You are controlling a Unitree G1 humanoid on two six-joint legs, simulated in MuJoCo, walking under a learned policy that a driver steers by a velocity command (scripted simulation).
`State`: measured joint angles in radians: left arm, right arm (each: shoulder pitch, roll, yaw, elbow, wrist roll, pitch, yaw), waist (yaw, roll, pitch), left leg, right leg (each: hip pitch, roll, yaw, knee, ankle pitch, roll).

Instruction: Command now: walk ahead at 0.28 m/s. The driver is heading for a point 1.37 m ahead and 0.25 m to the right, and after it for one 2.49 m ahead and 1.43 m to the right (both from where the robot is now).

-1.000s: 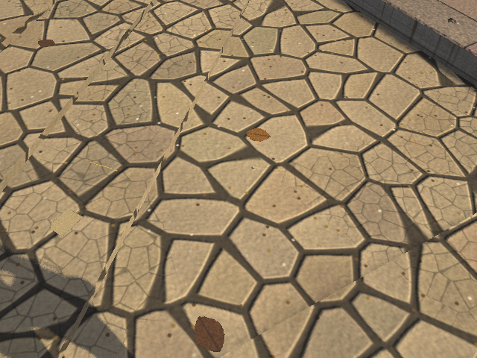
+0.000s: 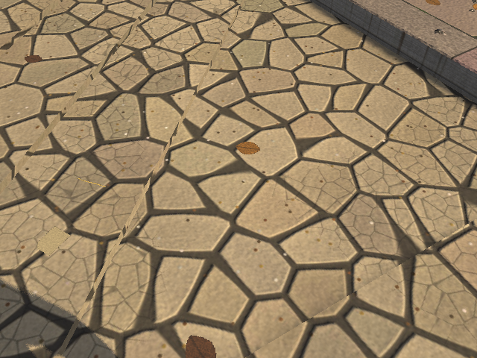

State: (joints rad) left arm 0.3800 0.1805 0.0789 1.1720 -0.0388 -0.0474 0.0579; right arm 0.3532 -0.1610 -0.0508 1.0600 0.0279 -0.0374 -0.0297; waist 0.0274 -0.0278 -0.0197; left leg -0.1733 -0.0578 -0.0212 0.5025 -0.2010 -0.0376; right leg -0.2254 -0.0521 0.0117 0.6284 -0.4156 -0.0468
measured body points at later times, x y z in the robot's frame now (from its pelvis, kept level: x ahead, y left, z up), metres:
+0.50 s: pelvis +0.23 +0.03 -0.04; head +0.27 +0.04 +0.41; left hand +0.10 +0.28 -0.17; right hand +0.46 -0.20 -0.13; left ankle +0.33 +0.13 -0.76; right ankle -0.02 -0.14 -0.68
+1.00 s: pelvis +0.52 +0.01 -0.05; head +0.55 +0.00 +0.40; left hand +0.75 +0.21 -0.15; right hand +0.47 -0.25 -0.20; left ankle +0.33 +0.13 -0.76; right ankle +0.67 -0.11 -0.77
